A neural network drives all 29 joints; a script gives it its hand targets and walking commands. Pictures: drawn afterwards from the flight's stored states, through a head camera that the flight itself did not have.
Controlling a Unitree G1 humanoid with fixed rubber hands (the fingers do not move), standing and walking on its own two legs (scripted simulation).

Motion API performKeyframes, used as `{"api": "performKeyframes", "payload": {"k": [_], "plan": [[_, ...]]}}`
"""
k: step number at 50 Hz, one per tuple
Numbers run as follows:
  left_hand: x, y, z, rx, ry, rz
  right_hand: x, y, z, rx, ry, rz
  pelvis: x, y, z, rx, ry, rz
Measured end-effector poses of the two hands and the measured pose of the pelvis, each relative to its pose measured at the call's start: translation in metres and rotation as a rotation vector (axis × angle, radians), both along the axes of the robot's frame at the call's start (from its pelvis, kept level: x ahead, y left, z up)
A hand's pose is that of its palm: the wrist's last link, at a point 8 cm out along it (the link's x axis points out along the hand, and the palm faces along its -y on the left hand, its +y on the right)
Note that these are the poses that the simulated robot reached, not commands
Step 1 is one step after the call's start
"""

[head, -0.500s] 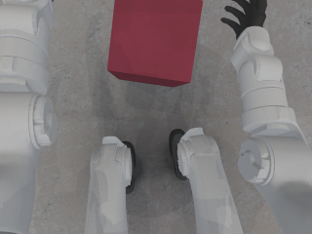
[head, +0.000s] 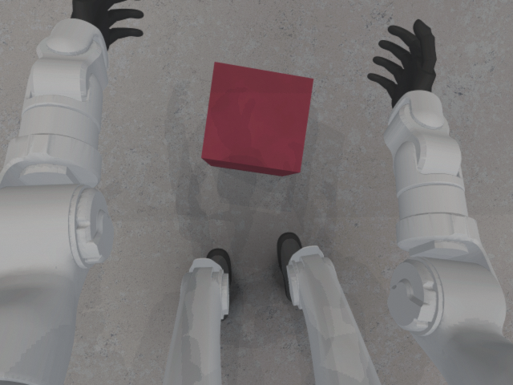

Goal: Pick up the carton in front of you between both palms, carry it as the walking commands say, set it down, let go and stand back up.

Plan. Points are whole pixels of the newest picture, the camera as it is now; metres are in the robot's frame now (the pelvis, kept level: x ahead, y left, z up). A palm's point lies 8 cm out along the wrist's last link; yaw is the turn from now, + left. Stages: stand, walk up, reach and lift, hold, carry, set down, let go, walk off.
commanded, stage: set down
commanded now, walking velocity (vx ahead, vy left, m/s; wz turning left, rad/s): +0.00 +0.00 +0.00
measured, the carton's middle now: (254, 129) +0.52 -0.03 -0.48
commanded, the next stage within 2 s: let go in 0.02 s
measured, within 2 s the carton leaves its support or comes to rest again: neither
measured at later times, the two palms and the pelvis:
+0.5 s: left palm (37, 145) +0.43 +0.20 +0.00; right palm (508, 163) +0.39 -0.24 +0.01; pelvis +0.05 -0.02 +0.11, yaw +3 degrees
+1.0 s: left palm out of the picture +0.29 +0.22 +0.09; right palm out of the picture +0.26 -0.25 +0.10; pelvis +0.10 -0.01 +0.16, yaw +1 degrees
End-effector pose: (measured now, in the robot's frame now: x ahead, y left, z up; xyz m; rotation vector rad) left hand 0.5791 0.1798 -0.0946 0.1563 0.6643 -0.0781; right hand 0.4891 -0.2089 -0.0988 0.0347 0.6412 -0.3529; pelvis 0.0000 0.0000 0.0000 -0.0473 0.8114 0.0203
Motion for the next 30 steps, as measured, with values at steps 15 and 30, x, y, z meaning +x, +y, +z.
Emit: {"api": "performKeyframes", "payload": {"k": [15,30], "plan": [[-0.07,0.016,0.051,0.072,0.026,0.125,-0.044,0.003,0.054,-0.069,0.089,0.219,0.026,-0.007,0.07,0.029,-0.07,0.018],[-0.177,0.017,0.119,0.078,0.051,0.16,-0.136,-0.039,0.135,-0.078,0.163,0.331,0.064,-0.025,0.125,0.055,-0.341,0.012]]}}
